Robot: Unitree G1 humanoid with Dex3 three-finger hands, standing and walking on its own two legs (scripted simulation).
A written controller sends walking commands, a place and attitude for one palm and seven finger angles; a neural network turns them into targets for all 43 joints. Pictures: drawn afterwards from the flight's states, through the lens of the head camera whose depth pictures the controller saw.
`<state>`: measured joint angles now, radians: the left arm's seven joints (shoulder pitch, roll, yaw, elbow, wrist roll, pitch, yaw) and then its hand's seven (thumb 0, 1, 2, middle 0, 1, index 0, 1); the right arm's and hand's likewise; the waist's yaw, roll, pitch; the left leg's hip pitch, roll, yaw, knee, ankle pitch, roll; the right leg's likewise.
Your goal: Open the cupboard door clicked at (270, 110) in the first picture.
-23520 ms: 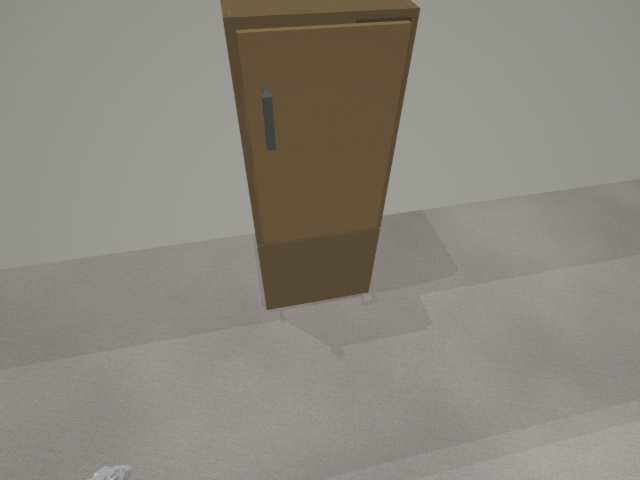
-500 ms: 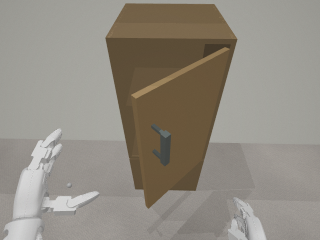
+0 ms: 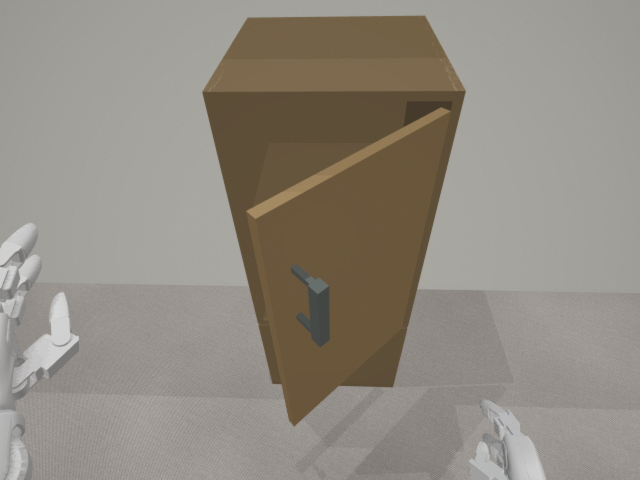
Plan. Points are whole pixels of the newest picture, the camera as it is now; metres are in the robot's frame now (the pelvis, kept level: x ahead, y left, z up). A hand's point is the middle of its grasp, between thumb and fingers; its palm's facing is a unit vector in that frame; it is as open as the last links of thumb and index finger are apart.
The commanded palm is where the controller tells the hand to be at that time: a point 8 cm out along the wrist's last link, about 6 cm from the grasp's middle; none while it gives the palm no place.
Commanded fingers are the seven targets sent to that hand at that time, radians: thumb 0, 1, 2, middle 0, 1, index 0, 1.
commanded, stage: draw the hand back to the body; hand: left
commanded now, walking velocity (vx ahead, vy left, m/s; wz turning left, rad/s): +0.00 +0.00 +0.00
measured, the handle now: (310, 306) +0.34 +0.06 +0.04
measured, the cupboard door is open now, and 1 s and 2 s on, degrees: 44 44 44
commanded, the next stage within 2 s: step back with the hand held close in 0.26 s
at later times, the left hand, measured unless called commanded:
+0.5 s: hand (85, 338) +0.19 +0.26 +0.16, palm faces +0.45 -0.79 -0.42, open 7.4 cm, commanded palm +0.13 +0.29 +0.17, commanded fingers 0.00 0.90 0.90 -0.20 -0.30 -0.20 -0.30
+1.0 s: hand out of the picture +0.09 +0.29 +0.15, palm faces +0.44 -0.76 -0.47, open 7.4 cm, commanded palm +0.03 +0.32 +0.17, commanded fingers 0.00 0.90 0.90 -0.20 -0.30 -0.20 -0.30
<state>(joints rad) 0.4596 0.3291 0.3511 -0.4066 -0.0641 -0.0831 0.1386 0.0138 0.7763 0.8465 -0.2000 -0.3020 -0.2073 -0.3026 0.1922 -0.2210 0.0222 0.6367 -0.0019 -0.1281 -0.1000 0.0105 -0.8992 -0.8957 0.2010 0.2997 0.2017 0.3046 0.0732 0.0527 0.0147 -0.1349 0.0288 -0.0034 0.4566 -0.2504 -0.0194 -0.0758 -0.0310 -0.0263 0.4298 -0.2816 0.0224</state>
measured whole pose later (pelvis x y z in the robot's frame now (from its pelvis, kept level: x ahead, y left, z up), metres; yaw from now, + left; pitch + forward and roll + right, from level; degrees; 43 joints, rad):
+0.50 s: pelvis +0.00 -0.01 +0.00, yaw +1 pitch -3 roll -1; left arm 0.46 0.35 0.36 -0.39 -0.06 -0.11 0.11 0.02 0.89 0.90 -0.21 -0.30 -0.21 -0.30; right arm 0.16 -0.22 0.01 0.62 0.00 -0.05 -0.09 0.01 -0.90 -0.90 0.20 0.30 0.20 0.30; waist 0.03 0.07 0.03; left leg -0.18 0.05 -0.03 0.46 -0.24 -0.03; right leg -0.09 0.00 -0.05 0.39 -0.25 0.01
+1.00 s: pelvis -0.10 +0.02 -0.02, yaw +2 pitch -2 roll -2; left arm 0.55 0.41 0.43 -0.54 -0.03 -0.18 0.15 0.02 0.89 0.90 -0.21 -0.30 -0.22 -0.30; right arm 0.20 -0.19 0.00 0.54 0.01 -0.04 -0.09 0.01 -0.90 -0.90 0.20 0.30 0.20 0.30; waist -0.01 0.01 0.07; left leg -0.42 0.02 -0.03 0.60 -0.18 0.02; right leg -0.33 -0.01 -0.01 0.55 -0.21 0.04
